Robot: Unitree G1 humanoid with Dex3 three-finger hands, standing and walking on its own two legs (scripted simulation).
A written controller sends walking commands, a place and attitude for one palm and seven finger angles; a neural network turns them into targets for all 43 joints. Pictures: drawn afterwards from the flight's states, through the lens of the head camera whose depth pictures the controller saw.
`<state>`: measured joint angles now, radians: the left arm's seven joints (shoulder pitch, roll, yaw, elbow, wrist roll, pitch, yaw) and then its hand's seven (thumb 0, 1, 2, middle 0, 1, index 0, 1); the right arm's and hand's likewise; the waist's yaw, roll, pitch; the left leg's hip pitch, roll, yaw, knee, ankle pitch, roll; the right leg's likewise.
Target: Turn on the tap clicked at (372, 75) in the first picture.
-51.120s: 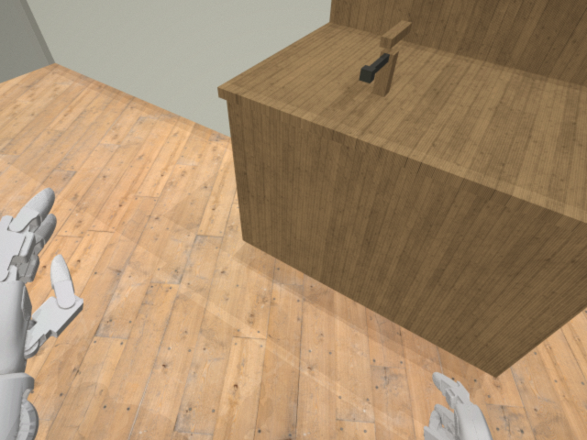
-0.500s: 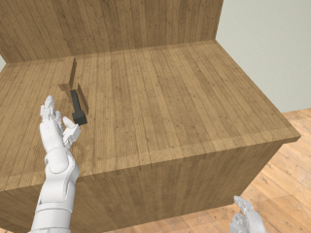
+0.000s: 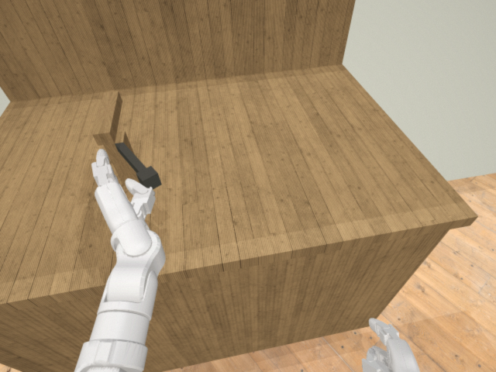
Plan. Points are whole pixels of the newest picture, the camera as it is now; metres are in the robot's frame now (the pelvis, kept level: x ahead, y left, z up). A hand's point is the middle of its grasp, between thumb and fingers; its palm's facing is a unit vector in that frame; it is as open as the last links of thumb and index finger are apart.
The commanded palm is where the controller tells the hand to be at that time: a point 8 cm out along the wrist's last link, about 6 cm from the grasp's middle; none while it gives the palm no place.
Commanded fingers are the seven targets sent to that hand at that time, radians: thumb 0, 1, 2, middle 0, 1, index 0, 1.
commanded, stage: push the lever round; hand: left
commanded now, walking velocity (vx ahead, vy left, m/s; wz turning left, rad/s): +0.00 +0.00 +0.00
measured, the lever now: (149, 179) +0.39 +0.21 +0.12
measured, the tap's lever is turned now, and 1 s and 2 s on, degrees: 30 58 74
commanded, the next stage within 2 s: lift the hand up off the lever in 1.56 s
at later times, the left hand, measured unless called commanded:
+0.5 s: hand (171, 180) +0.39 +0.17 +0.11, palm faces +0.70 -0.71 -0.07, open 7.7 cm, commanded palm +0.34 +0.19 +0.11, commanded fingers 0.00 0.90 0.90 -0.15 -0.15 -0.15 -0.15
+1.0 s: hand (182, 170) +0.42 +0.16 +0.11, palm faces +0.77 -0.64 -0.10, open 7.6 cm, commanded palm +0.37 +0.17 +0.11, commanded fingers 0.00 0.90 0.90 -0.15 -0.15 -0.15 -0.15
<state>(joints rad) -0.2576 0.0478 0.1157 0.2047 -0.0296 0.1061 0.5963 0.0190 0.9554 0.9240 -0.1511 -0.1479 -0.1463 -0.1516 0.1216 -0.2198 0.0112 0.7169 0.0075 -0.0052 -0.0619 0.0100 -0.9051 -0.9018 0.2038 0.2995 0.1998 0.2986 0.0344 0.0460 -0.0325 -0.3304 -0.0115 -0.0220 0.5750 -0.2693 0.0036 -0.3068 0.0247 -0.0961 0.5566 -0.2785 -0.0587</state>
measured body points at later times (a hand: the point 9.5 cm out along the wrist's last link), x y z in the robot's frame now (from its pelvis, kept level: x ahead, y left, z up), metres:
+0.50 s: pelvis +0.00 -0.01 +0.00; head +0.01 -0.03 +0.45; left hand +0.35 +0.20 +0.12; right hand +0.18 -0.24 -0.11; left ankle +0.02 +0.12 -0.73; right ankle +0.01 -0.08 -0.73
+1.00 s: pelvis +0.01 -0.01 +0.00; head +0.02 -0.03 +0.45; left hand +0.37 +0.19 +0.12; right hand +0.17 -0.24 -0.12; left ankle +0.02 +0.12 -0.73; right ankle +0.01 -0.08 -0.73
